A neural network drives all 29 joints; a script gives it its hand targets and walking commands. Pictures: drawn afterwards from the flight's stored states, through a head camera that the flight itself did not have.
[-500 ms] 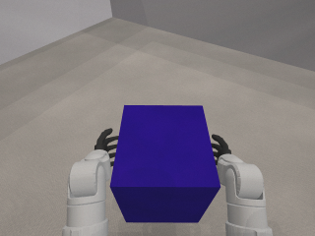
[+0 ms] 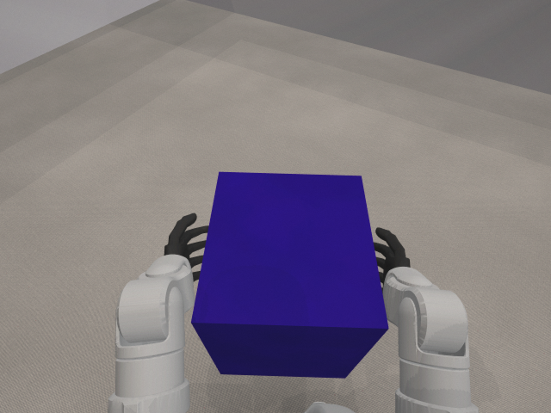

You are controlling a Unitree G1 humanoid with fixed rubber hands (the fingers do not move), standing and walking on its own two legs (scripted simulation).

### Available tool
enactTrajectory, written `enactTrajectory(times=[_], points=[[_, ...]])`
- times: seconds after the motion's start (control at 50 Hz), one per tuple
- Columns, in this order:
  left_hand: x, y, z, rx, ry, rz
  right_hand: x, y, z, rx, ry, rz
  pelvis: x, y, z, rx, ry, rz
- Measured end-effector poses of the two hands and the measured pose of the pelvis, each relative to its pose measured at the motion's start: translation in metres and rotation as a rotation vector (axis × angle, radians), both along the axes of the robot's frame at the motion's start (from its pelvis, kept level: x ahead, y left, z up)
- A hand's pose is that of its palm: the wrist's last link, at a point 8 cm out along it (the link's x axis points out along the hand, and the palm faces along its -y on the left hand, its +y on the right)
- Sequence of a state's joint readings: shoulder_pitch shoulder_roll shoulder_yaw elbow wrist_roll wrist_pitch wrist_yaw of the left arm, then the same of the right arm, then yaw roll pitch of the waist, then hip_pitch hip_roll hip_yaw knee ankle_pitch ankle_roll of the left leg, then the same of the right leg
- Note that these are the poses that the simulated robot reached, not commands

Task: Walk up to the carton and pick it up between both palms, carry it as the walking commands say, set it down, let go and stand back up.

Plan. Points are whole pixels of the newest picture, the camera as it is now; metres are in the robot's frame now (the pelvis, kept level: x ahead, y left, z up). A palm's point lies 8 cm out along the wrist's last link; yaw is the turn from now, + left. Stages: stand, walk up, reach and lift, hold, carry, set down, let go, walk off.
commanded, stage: carry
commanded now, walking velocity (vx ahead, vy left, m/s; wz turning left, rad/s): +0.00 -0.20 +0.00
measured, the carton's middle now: (286, 281) +0.29 -0.02 +0.01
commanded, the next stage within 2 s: none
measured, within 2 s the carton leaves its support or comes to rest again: neither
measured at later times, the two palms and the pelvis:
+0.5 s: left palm (279, 321) +0.21 +0.00 +0.08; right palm (519, 319) +0.20 -0.29 +0.07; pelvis -0.07 -0.15 +0.00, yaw +2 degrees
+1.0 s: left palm (399, 391) +0.13 -0.12 +0.09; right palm out of the picture +0.12 -0.41 +0.08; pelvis -0.15 -0.26 +0.02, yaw +2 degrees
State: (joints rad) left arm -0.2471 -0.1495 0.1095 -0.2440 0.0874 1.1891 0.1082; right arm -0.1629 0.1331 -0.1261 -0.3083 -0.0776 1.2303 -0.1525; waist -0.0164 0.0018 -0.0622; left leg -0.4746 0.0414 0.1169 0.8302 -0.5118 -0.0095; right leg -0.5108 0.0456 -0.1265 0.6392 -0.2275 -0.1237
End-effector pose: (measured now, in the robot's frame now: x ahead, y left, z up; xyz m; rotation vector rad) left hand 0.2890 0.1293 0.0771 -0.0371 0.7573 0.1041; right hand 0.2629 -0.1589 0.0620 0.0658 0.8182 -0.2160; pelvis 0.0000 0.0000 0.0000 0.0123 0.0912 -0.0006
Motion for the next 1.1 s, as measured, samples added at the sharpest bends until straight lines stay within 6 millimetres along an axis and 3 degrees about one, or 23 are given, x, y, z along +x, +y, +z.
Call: enactTrajectory(times=[0.18, 0.4, 0.54, 0.74, 0.9, 1.1], points=[[-0.039, -0.029, -0.003, -0.013, 0.002, 0.058, -0.02, -0.03, 0.003, -0.028, 0.004, 0.074, -0.02, -0.047, 0.001, 0.006, -0.02, -0.013], [-0.062, -0.106, 0.005, -0.004, -0.008, 0.051, -0.048, -0.107, 0.005, -0.01, -0.008, 0.056, -0.051, -0.12, 0.002, 0.012, -0.026, 0.021], [-0.09, -0.137, 0.001, -0.054, -0.022, 0.067, -0.072, -0.138, 0.015, -0.059, -0.02, 0.074, -0.077, -0.157, 0.004, 0.019, -0.038, 0.018], [-0.119, -0.19, 0.016, 0.008, -0.028, 0.07, -0.102, -0.19, 0.009, -0.003, -0.026, 0.083, -0.1, -0.208, 0.001, 0.007, -0.066, 0.006], [-0.142, -0.231, 0.016, 0.029, 0.009, 0.047, -0.13, -0.231, 0.005, 0.021, 0.012, 0.06, -0.127, -0.242, 0.008, 0.037, -0.044, 0.03], [-0.177, -0.269, 0.023, -0.003, -0.029, 0.063, -0.156, -0.27, 0.025, -0.001, -0.025, 0.066, -0.159, -0.286, 0.015, 0.038, -0.048, 0.053]])
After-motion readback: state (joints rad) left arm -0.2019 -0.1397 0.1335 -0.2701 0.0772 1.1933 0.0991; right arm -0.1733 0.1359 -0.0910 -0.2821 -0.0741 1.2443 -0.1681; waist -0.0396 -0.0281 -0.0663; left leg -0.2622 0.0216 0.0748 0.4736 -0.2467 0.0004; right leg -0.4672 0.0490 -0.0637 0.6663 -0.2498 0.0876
